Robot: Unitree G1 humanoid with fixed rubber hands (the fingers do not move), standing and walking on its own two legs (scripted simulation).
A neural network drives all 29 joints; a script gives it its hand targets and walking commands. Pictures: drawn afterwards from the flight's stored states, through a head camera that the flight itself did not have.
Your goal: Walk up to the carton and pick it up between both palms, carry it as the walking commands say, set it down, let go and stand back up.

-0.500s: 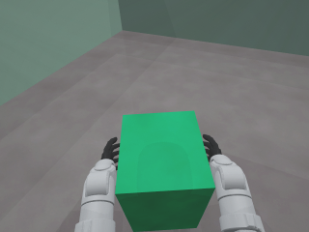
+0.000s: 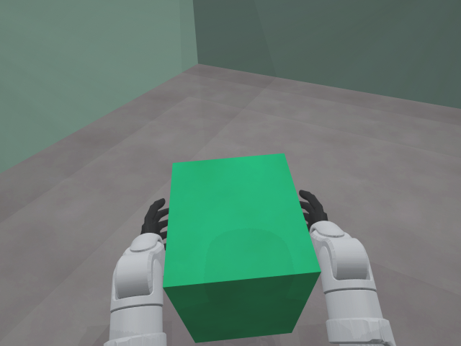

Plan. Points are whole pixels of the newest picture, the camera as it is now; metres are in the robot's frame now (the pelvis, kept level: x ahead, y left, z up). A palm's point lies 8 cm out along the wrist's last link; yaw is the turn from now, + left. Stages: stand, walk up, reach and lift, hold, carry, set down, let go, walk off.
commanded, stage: carry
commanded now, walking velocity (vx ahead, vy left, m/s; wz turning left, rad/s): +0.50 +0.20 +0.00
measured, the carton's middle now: (236, 254) +0.28 +0.02 +0.03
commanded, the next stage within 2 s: none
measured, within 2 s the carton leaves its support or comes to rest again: neither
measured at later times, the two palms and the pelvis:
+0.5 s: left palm (160, 180) +0.42 +0.18 +0.09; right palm (294, 180) +0.43 -0.11 +0.09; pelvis +0.19 +0.03 +0.00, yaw -1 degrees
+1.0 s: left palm (142, 112) +0.75 +0.29 +0.09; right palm (235, 116) +0.71 +0.01 +0.09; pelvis +0.49 +0.18 +0.01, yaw -6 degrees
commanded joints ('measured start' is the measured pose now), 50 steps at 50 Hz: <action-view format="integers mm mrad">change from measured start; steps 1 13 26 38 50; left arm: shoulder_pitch -602 -271 -281 -198 -162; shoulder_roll -916 -773 -790 -699 -845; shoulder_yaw -793 -653 -691 -699 -736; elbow -283 -440 -517 -530 -572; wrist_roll -365 -357 -408 -382 -349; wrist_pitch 105 287 269 314 243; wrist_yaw -134 9 11 -4 -13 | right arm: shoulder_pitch -419 -264 -173 -88 -128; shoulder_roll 907 779 796 695 850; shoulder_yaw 596 598 564 558 684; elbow -290 -588 -539 -555 -660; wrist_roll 282 362 318 305 413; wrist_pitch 66 264 260 284 225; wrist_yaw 109 -8 -21 -34 55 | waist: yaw -31 -23 5 -55 -16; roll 121 159 -134 352 182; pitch -30 -135 0 -187 -96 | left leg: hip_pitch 231 195 -326 481 252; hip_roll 349 223 129 367 291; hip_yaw -436 -81 21 -484 -33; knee -388 -232 194 -249 -328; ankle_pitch -352 255 52 -76 225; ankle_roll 64 69 -103 68 52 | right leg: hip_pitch -417 -21 137 -316 -273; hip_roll -42 36 -311 13 -58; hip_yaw -103 -277 -5 -184 -184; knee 264 -171 -547 447 136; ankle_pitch -38 193 -68 -173 181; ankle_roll -9 -30 -138 44 -34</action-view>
